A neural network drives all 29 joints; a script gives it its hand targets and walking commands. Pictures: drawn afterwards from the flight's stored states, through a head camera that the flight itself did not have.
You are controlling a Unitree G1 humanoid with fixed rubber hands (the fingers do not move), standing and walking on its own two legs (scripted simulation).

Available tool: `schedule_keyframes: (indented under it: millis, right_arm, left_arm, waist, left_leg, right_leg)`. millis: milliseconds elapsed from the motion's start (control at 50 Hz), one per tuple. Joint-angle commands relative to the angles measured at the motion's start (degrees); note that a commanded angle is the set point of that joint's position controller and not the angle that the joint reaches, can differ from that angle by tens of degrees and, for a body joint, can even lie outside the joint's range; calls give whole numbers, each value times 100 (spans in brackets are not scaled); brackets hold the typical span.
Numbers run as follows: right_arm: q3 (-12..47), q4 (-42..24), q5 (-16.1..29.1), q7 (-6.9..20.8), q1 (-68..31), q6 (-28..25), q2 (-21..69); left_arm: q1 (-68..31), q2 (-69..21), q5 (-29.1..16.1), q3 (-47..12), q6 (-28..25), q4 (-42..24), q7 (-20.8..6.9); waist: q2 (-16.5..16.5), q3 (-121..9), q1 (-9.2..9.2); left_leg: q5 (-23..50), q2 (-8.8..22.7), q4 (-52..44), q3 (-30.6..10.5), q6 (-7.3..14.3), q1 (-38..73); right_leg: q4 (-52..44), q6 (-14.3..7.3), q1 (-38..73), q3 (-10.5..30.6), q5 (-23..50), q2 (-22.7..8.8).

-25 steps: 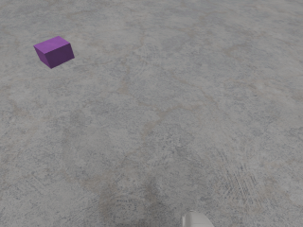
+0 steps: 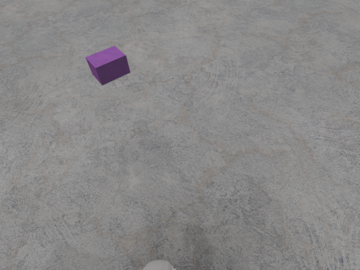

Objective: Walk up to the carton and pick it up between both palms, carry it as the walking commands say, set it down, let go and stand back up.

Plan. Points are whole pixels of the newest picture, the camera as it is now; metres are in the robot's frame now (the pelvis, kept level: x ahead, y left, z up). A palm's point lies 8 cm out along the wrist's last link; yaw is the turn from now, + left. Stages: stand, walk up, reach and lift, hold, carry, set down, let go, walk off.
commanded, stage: walk up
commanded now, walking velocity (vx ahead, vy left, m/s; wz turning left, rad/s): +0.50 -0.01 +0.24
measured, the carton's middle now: (108, 65) +1.82 +0.75 -0.67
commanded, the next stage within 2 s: none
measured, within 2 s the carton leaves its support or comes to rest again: neither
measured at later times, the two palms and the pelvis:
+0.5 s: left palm (79, 206) +0.29 +0.32 -0.12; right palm (256, 221) +0.25 -0.16 -0.12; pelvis +0.21 +0.08 +0.01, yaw +4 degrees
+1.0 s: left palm (114, 156) +0.46 +0.26 -0.12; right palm (250, 132) +0.55 -0.20 -0.13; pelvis +0.47 +0.02 +0.01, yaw +7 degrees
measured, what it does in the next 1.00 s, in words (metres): walks ahead: left foot, then right foot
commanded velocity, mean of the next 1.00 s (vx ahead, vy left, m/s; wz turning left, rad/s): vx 0.52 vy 0.00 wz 0.12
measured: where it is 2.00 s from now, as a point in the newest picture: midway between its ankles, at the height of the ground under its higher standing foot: (177, 141)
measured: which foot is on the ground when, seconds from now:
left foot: up 0.00-0.24, down 0.26-0.82, up 0.84-1.00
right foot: down 0.00-0.26, up 0.28-0.80, down 0.82-1.00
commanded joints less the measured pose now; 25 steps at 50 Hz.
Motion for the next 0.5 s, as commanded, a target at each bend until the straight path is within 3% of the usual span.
schedule_keyframes:
  millis: [0,20,40,80,120,160,200,220,240,260,280,300,340,360,380,420,440,460,480]
  right_arm:
    - [-17,-596,-40,123,4,-26,-59]
    - [48,-745,-64,185,-347,8,38]
    - [59,-772,-51,216,-521,22,-55]
    - [160,-910,-32,273,-966,20,31]
    - [229,-925,-15,288,-1163,33,54]
    - [205,-874,16,274,-1316,35,-94]
    - [217,-856,-13,221,-1157,34,-95]
    - [124,-669,-9,174,-811,40,-286]
    - [95,-389,5,115,123,-8,-424]
    - [-105,-298,-21,10,881,-56,-1056]
    - [-163,-172,33,-56,1340,-31,-1435]
    - [-146,-219,62,-87,1085,-77,-1394]
    - [-89,-447,77,-129,240,-138,-1039]
    - [-14,-558,88,-102,-115,-165,-837]
    - [58,-504,42,-108,-136,-209,-638]
    - [60,-354,122,-114,7,-223,-629]
    - [98,-309,152,-124,95,-213,-623]
    - [138,-232,107,-122,167,-244,-455]
    - [136,-125,111,-139,401,-263,-400]
  left_arm:
    - [786,722,-33,117,-136,-156,49]
    - [1006,647,1,87,-178,-77,50]
    - [908,702,15,68,-188,-65,59]
    - [475,921,8,144,-205,-153,4]
    - [657,1008,33,145,-151,-85,-52]
    - [883,1061,38,136,-64,152,-57]
    - [1018,1207,21,182,13,160,-43]
    - [928,1251,3,197,40,136,-46]
    - [823,1102,-5,187,44,91,-84]
    - [725,842,-6,91,17,-160,-108]
    - [405,736,100,113,75,-301,-132]
    - [117,816,65,70,90,-372,-122]
    - [233,789,59,-1,65,-270,-192]
    - [404,801,90,28,79,-149,-186]
    - [296,775,106,54,111,-62,-184]
    - [231,770,121,147,247,-58,-175]
    - [90,703,139,152,323,-32,-205]
    - [-181,730,148,175,338,-59,-163]
    - [-400,646,144,189,370,-100,-160]
  waist:
    - [-1063,-16,142]
    - [-1101,13,137]
    - [-724,183,44]
    - [-744,86,-31]
    - [-951,60,165]
    - [-881,164,150]
    - [-558,261,29]
    - [-128,-114,-168]
    - [-191,-353,-561]
    - [1543,-1394,-843]
    - [1563,-1208,-955]
    - [1122,-999,-889]
    - [1018,-756,-475]
    - [481,-530,-272]
    - [232,-436,-219]
    - [227,-592,-135]
    - [63,-338,-150]
    - [137,-398,-186]
    - [-3,-226,-285]
  left_leg:
    - [431,590,-83,-96,-162,-1210]
    - [689,607,-5,-233,-120,-1282]
    - [736,744,-703,-324,-125,-1253]
    - [1060,603,-1899,128,-119,-477]
    - [938,305,-2538,649,-179,-143]
    - [632,292,-2614,672,-70,192]
    - [659,225,-3171,812,6,542]
    - [529,101,-3150,953,97,1342]
    - [204,467,-3617,197,349,2381]
    - [-1323,1716,-4645,-1532,634,3535]
    - [-1138,2339,-5446,-2941,984,3724]
    - [-1455,2293,-5430,-2799,948,3384]
    - [-614,1965,-5419,-2030,938,2737]
    - [-408,1725,-5549,-1639,846,2201]
    - [39,1715,-5703,-1511,859,1754]
    - [-294,1597,-5773,-1220,859,1581]
    - [-409,1596,-5907,-1074,925,1416]
    - [-181,1499,-5896,-1034,873,1414]
    - [-26,1435,-5918,-956,820,1646]
  right_leg:
    - [-1853,-692,414,1577,173,-1603]
    - [-2021,-757,528,1991,-382,-1626]
    - [-2041,-694,491,1844,-93,-1731]
    - [-2079,-552,92,1084,305,-1535]
    - [-1978,-478,264,559,526,-1212]
    - [-1878,-561,193,836,419,-1432]
    - [-1469,-495,57,721,241,-1431]
    - [-932,-423,-252,576,556,-1253]
    - [445,-206,-957,316,499,-1058]
    - [2379,53,-1731,130,-1085,-580]
    - [3413,88,-2720,509,-1562,-171]
    - [3959,57,-3081,840,-953,-414]
    - [4142,139,-2918,967,-490,-680]
    - [4034,198,-2645,942,-203,-783]
    - [3718,276,-2282,873,-260,-827]
    - [3364,266,-1977,846,-215,-836]
    - [3181,332,-1994,771,-96,-872]
    - [2884,330,-1961,808,55,-874]
    - [2812,329,-2131,814,350,-827]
